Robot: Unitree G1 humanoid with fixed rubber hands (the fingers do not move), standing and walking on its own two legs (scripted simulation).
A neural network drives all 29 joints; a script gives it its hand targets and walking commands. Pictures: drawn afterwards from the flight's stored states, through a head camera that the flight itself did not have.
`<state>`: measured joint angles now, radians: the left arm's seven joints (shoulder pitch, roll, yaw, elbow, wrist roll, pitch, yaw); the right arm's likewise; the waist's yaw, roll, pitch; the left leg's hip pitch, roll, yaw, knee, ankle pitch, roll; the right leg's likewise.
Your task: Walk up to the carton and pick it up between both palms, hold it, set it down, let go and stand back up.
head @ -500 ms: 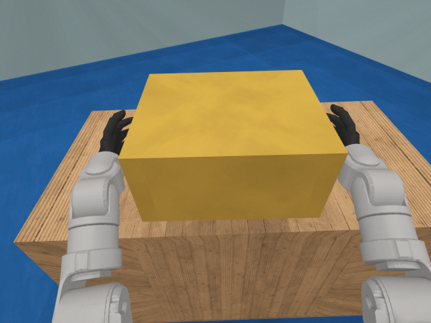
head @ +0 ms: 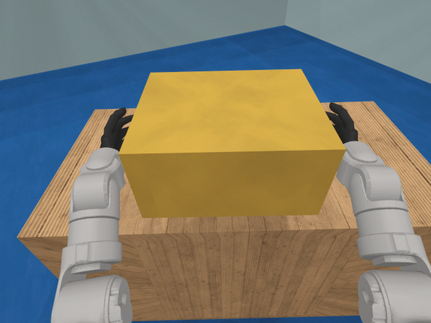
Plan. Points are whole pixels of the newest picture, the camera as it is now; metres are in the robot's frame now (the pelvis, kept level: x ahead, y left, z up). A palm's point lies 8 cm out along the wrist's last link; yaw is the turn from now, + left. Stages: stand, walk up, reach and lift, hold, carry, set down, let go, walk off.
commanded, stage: hold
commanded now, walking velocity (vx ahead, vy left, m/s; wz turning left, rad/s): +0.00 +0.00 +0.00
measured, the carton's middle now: (227, 138) +0.41 +0.00 +0.16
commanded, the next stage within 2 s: none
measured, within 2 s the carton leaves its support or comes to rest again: neither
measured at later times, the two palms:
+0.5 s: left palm (115, 150) +0.37 +0.20 +0.18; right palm (342, 144) +0.36 -0.21 +0.18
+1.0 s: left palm (114, 152) +0.36 +0.20 +0.18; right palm (343, 145) +0.36 -0.21 +0.18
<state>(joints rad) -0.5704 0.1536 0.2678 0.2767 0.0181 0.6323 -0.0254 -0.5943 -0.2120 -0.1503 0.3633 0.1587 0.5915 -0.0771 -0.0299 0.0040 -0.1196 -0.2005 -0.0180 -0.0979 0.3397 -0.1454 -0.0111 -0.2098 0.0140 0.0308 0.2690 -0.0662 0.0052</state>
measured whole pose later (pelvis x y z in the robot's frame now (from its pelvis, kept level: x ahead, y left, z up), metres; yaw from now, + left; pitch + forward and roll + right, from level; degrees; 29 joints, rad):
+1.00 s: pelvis +0.00 +0.00 +0.00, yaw +0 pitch +0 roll -1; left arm -0.53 0.15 0.26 0.21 0.01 0.65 -0.02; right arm -0.57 -0.22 -0.14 0.31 0.18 0.61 -0.08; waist -0.04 0.00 -0.12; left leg -0.20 -0.02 -0.10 0.34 -0.15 -0.01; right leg -0.20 0.02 0.03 0.26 -0.07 0.01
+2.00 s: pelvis +0.00 +0.00 +0.00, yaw +1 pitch +0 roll -1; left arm -0.54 0.15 0.26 0.24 0.02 0.64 -0.02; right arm -0.58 -0.21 -0.15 0.33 0.17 0.60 -0.08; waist -0.04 0.00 -0.12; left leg -0.20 -0.02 -0.10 0.34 -0.14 -0.01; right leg -0.20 0.01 0.03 0.26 -0.07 0.01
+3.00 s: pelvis +0.00 +0.00 +0.00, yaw +1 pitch +1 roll -1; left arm -0.55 0.15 0.25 0.24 0.01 0.64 -0.02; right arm -0.58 -0.22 -0.15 0.33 0.18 0.60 -0.08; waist -0.04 0.01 -0.12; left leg -0.21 -0.02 -0.10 0.34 -0.14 -0.01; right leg -0.20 0.01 0.03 0.26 -0.07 0.01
